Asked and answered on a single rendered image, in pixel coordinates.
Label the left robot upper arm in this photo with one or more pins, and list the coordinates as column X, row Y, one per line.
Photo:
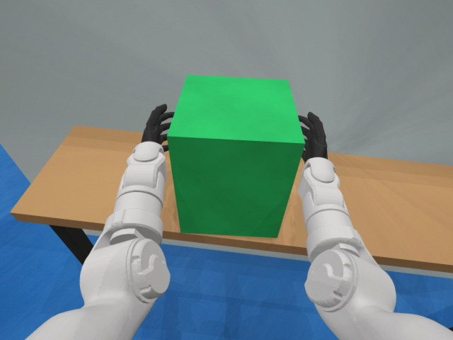
column 119, row 284

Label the carton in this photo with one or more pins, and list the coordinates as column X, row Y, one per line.
column 235, row 145

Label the right robot forearm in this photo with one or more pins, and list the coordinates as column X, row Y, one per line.
column 326, row 216

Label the table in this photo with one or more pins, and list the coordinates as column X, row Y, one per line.
column 403, row 210

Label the right robot hand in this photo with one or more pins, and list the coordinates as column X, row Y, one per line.
column 315, row 145

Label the right robot upper arm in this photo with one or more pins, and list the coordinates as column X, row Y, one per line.
column 356, row 300

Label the left robot hand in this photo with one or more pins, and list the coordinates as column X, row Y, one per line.
column 154, row 128

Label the left robot forearm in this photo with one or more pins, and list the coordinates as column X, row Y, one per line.
column 140, row 199

